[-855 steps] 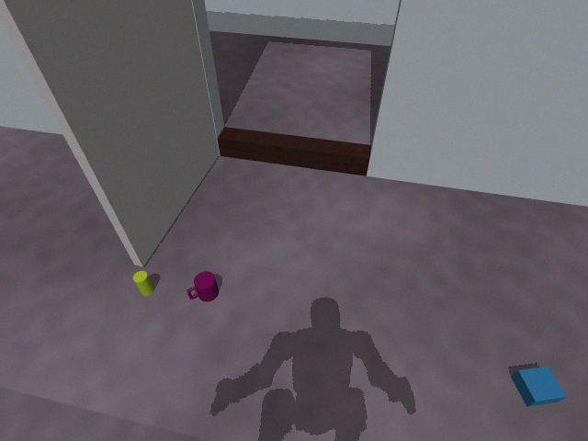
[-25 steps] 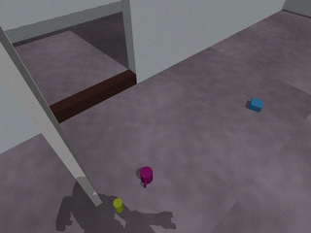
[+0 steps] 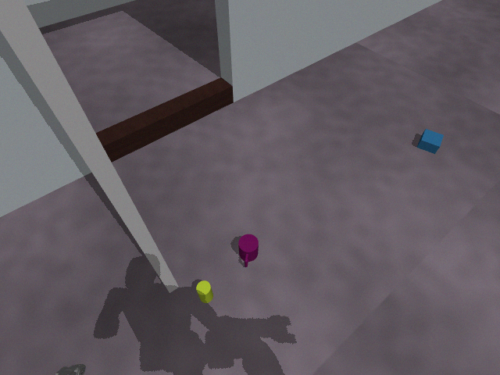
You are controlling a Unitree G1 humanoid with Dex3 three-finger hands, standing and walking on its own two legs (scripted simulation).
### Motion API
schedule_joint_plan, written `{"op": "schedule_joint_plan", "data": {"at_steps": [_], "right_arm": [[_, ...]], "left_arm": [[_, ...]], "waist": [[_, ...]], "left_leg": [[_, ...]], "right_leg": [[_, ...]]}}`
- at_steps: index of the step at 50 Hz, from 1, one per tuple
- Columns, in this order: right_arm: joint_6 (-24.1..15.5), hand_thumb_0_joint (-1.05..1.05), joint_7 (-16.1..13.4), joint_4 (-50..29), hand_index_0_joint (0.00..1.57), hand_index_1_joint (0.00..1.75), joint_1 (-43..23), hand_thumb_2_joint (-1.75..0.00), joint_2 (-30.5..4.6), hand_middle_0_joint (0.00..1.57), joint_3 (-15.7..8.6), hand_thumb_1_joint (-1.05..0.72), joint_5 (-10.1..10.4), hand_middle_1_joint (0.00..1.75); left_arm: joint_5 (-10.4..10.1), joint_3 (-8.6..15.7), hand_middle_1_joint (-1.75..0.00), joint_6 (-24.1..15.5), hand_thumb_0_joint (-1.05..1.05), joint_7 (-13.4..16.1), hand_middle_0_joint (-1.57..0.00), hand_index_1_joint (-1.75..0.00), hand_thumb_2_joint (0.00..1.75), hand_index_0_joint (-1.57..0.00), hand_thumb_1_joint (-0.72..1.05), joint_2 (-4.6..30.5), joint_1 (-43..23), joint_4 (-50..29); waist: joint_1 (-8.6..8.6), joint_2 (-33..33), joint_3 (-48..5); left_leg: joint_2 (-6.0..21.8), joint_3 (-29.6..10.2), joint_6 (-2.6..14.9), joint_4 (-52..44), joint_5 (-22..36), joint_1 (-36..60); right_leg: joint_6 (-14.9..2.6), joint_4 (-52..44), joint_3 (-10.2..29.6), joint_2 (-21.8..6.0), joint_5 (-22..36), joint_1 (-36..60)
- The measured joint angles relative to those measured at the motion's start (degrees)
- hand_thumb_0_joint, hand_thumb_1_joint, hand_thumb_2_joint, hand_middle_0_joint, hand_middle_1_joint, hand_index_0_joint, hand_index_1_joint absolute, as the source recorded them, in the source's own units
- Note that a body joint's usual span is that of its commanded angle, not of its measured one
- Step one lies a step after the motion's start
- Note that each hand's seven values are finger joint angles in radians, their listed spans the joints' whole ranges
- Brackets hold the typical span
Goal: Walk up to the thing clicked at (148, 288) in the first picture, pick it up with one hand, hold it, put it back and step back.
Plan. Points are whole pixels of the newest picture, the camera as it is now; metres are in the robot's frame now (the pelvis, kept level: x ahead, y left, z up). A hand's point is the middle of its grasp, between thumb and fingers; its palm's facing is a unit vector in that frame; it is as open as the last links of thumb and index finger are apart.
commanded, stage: walk up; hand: left
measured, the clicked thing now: (205, 292) +0.49 +0.17 -0.70
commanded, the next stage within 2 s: none
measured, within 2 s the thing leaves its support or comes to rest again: neither
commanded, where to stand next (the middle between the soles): +0.08 -0.04 m, yaw -4 degrees
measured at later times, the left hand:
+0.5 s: hand out of the picture +0.14 +0.23 -0.15, palm faces -0.10 -0.93 -0.36, open 7.4 cm
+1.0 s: hand out of the picture +0.07 +0.27 -0.14, palm faces -0.04 -0.91 -0.42, open 7.4 cm
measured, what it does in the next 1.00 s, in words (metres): steps on the spot: left foot, then right foot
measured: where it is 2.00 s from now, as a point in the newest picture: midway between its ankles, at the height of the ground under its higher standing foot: outside the picture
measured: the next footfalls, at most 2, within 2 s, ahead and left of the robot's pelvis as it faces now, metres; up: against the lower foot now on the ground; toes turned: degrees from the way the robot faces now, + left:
left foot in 0.02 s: +0.03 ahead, +0.13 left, +0.00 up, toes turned -1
right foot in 0.44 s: +0.12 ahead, -0.17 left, +0.00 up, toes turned -1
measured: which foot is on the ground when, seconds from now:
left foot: up 0.00-0.00, down 0.02-0.46, up 0.48-0.72, down 0.74-1.00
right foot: down 0.00-0.04, up 0.06-0.42, down 0.44-0.80, up 0.82-1.00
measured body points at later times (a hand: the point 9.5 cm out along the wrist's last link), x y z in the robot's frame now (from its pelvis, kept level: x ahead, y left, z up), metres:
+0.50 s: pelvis +0.02 -0.03 +0.00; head +0.07 -0.04 +0.44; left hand +0.14 +0.27 -0.13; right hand +0.05 -0.38 -0.12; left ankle -0.01 +0.12 -0.70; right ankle +0.08 -0.17 -0.72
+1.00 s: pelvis -0.01 -0.01 +0.01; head +0.02 +0.00 +0.46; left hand +0.07 +0.32 -0.11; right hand +0.05 -0.33 -0.10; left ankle -0.01 +0.09 -0.72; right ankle -0.02 -0.14 -0.70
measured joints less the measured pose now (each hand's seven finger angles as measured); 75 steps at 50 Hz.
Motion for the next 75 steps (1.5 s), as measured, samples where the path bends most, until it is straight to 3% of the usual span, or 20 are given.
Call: {"op": "schedule_joint_plan", "data": {"at_steps": [2, 3, 6, 9, 14, 22, 24, 29, 36, 39, 40, 43, 45, 52, 56, 60, 65, 70, 72, 75], "right_arm": [[-2.05, 0.0, -0.62, 1.21, 0.2, 0.3, 2.15, -0.9, 0.73, 0.2, -0.05, -0.91, -0.32, 0.3], [-3.02, 0.0, -1.07, 1.72, 0.2, 0.3, 3.13, -0.9, 1.72, 0.2, 0.17, -0.91, -0.89, 0.3], [-5.15, 0.0, -1.65, 2.58, 0.2, 0.3, 7.58, -0.9, 3.24, 0.2, 1.43, -0.91, -1.17, 0.3], [-6.53, 0.0, -2.92, 3.18, 0.21, 0.3, 10.96, -0.9, 3.87, 0.21, 2.09, -0.9, -0.97, 0.3], [-8.17, 0.0, -4.87, 2.38, 0.21, 0.3, 13.2, -0.9, 3.12, 0.21, 1.66, -0.9, -0.47, 0.3], [-5.02, 0.0, -4.77, -0.89, 0.21, 0.3, 9.3, -0.9, -0.57, 0.21, 1.19, -0.9, 0.19, 0.3], [-3.84, 0.0, -4.89, -1.17, 0.21, 0.3, 6.33, -0.9, -1.65, 0.2, 1.19, -0.9, 0.96, 0.3], [-3.13, 0.0, -5.05, -1.95, 0.2, 0.3, 2.35, -0.9, -0.48, 0.2, 2.26, -0.91, 1.79, 0.3], [-2.19, 0.0, -2.87, -0.64, 0.2, 0.3, 2.63, -0.9, 1.4, 0.2, 2.98, -0.91, 0.06, 0.3], [-2.52, 0.0, -2.22, 0.34, 0.2, 0.3, 2.7, -0.9, 2.59, 0.2, 2.55, -0.9, -0.92, 0.3], [-2.61, 0.0, -2.03, 0.42, 0.21, 0.3, 2.97, -0.9, 3.0, 0.2, 2.52, -0.9, -1.33, 0.3], [-2.56, 0.0, -1.42, 0.32, 0.21, 0.3, 4.09, -0.9, 2.68, 0.21, 2.29, -0.9, -1.58, 0.3], [-2.45, 0.0, -1.66, 0.13, 0.21, 0.3, 4.32, -0.9, 2.77, 0.21, 2.13, -0.9, -1.7, 0.3], [-4.41, 0.0, -1.55, -1.26, 0.21, 0.3, 4.46, -0.9, 2.09, 0.21, 2.19, -0.9, -1.17, 0.3], [-4.27, 0.0, -1.25, -1.84, 0.21, 0.3, 5.72, -0.9, 0.42, 0.21, 1.69, -0.9, -0.18, 0.3], [-3.94, 0.0, -1.4, -1.3, 0.2, 0.3, 6.57, -0.9, 0.82, 0.2, 2.15, -0.9, -0.06, 0.3], [-5.35, 0.0, -1.29, -1.96, 0.2, 0.3, 6.34, -0.9, -0.05, 0.2, 2.0, -0.9, 0.37, 0.3], [-6.19, 0.0, -3.08, -1.49, 0.2, 0.3, 5.57, -0.9, 0.42, 0.2, 2.03, -0.9, 0.97, 0.3], [-6.32, 0.0, -4.23, -0.93, 0.2, 0.3, 4.61, -0.9, 1.44, 0.2, 1.87, -0.9, 0.44, 0.3], [-5.53, 0.0, -4.67, -1.5, 0.2, 0.3, 2.37, -0.9, 3.03, 0.2, 2.65, -0.9, 0.22, 0.3]], "left_arm": [[0.3, -0.05, -0.3, 0.1, 0.01, -0.78, -0.21, -0.3, 0.9, -0.21, 0.9, 0.94, 0.22, -0.93], [0.27, 0.17, -0.3, 0.46, 0.01, -1.04, -0.21, -0.3, 0.9, -0.2, 0.9, 1.47, 0.35, -1.2], [-0.04, 0.14, -0.3, 1.5, 0.01, -1.63, -0.2, -0.3, 0.9, -0.2, 0.9, 1.36, 2.15, -0.84], [-0.76, 0.51, -0.3, 1.85, 0.01, -2.79, -0.2, -0.3, 0.9, -0.2, 0.9, 1.89, 3.44, -0.9], [-1.16, 1.89, -0.3, 2.81, 0.01, -3.82, -0.21, -0.3, 0.9, -0.2, 0.9, 3.76, 5.08, -2.35], [-2.77, 0.56, -0.3, 1.25, 0.01, -3.39, -0.2, -0.3, 0.9, -0.2, 0.9, 2.34, 4.21, -2.01], [-2.44, 0.16, -0.3, 0.48, 0.01, -3.13, -0.2, -0.3, 0.9, -0.2, 0.9, 0.26, 2.96, -1.9], [-1.89, -1.83, -0.3, 0.26, 0.01, -2.85, -0.21, -0.3, 0.9, -0.2, 0.9, -2.72, 1.28, -3.48], [-1.66, -1.79, -0.3, -1.32, 0.01, -1.53, -0.21, -0.3, 0.9, -0.21, 0.9, -2.18, 0.83, -4.56], [-2.29, -1.17, -0.3, -1.01, 0.01, -0.98, -0.21, -0.3, 0.9, -0.21, 0.9, -0.11, 0.9, -4.02], [-2.6, -0.98, -0.3, -0.68, 0.01, -0.7, -0.21, -0.3, 0.9, -0.21, 0.9, 0.42, 1.37, -3.5], [-2.91, -0.75, -0.3, 0.19, 0.01, -0.03, -0.21, -0.3, 0.9, -0.2, 0.9, 0.66, 3.03, -1.18], [-3.19, -0.53, -0.3, 0.06, 0.01, -0.01, -0.21, -0.3, 0.9, -0.2, 0.9, 1.32, 4.18, -0.42], [-2.07, -0.59, -0.3, -1.41, 0.01, -1.3, -0.2, -0.3, 0.9, -0.2, 0.9, 2.34, 7.57, 0.68], [-0.94, -1.07, -0.3, -3.11, 0.01, -2.15, -0.2, -0.3, 0.9, -0.2, 0.9, 0.37, 9.05, 0.86], [-1.27, -1.22, -0.3, -4.46, 0.01, -2.94, -0.21, -0.3, 0.9, -0.2, 0.9, -0.1, 11.72, -1.25], [-1.45, -1.88, -0.3, -4.04, 0.01, -2.88, -0.21, -0.3, 0.9, -0.21, 0.9, -0.74, 13.04, -2.4], [-1.99, -1.79, -0.3, -0.48, 0.01, -2.7, -0.21, -0.3, 0.9, -0.21, 0.9, 0.33, 11.1, -4.73], [-2.74, -1.42, -0.3, 1.06, 0.01, -2.32, -0.21, -0.3, 0.9, -0.21, 0.9, 1.1, 9.03, -5.35], [-3.43, -1.06, -0.3, 2.69, 0.01, -1.43, -0.21, -0.3, 0.9, -0.2, 0.9, 1.69, 6.29, -6.16]], "waist": [[-0.17, -2.05, -0.46], [0.22, -3.86, -0.06], [-0.77, -4.08, -1.75], [-1.08, -4.42, -2.53], [-0.92, -5.43, -1.04], [-0.66, -2.67, 0.95], [-0.9, 0.91, 2.8], [0.13, 2.04, 2.96], [0.75, 2.07, -0.41], [1.14, -1.33, -0.03], [1.4, -2.56, -0.24], [0.05, -0.78, -1.74], [-0.05, -0.27, -2.0], [1.22, -0.34, -2.27], [0.5, 3.41, -2.37], [2.3, 1.18, -3.68], [2.54, 1.17, -2.97], [2.51, 0.09, -0.88], [2.41, -2.1, 0.7], [2.27, -3.9, 3.07]], "left_leg": [[-0.58, 1.2, -0.54, -8.89, 4.77, 4.48], [-1.71, 2.28, -0.28, -8.55, 4.74, 5.11], [-1.33, 1.66, 0.55, -9.39, 4.56, 6.45], [-0.52, 1.24, 0.42, -13.98, 6.5, 9.26], [1.22, 1.85, -0.42, -16.71, 7.18, 12.14], [4.68, 2.61, -2.59, -8.99, 2.27, 9.32], [5.96, 0.13, -0.79, -1.36, -0.1, 6.11], [0.21, -1.68, 0.83, 11.11, -6.74, 0.09], [0.76, -0.04, 0.34, 0.1, -3.82, 2.1], [-1.05, 2.1, 0.68, -6.88, 4.41, 4.76], [-1.82, 3.03, 0.93, -7.86, 5.07, 5.34], [-0.57, 1.94, 1.69, -9.03, 5.55, 5.42], [0.15, 1.81, 1.8, -11.04, 6.73, 5.98], [0.73, 4.09, 1.51, -13.08, 7.7, 6.27], [3.15, 2.42, 1.49, -9.18, 6.21, 6.37], [0.21, 1.03, 1.57, 2.59, -1.44, 1.27], [1.65, 0.31, 0.47, 0.19, 3.85, -3.52], [2.26, 3.24, -0.51, -14.33, 18.96, -0.58], [0.88, 4.42, 0.37, -14.1, 19.52, -0.64], [1.39, 5.3, 1.24, -11.97, 18.52, -2.36]], "right_leg": [[-1.33, 4.6, 1.42, -1.68, -3.22, -2.03], [-2.13, 8.5, 4.84, -1.09, -6.91, -3.13], [-3.15, 16.95, 9.27, 5.11, -10.34, -5.61], [-3.05, 21.0, 11.03, 7.68, -6.26, -8.32], [-2.15, 19.0, 13.48, 7.9, -1.07, -10.88], [-2.12, -2.6, 7.28, 6.52, 7.03, -2.92], [-1.24, -1.9, 5.76, 8.52, 6.95, -2.8], [-1.82, -2.36, 6.1, 7.58, 7.55, -3.59], [-1.56, -1.74, 4.26, 6.47, 7.75, -5.67], [-0.55, 0.66, 5.89, 4.17, 7.11, -6.73], [-1.29, 1.19, 7.24, 3.85, 6.58, -7.0], [-2.92, 8.73, 8.74, 7.75, -5.96, -7.82], [-3.51, 13.12, 8.99, 9.43, -8.01, -7.47], [-3.12, -0.05, 5.36, 8.44, -7.62, 2.06], [-3.77, -7.8, 3.02, 10.67, 2.41, 7.27], [-4.43, -9.05, 4.7, 8.92, 1.73, 9.36], [-3.45, -12.68, 4.79, 7.96, 2.94, 12.33], [-2.22, -4.82, 3.99, 7.61, -1.79, 9.58], [-2.26, 2.22, 5.41, 6.66, -4.4, 6.41], [-3.09, 15.92, 10.41, 9.84, -10.88, -0.06]]}}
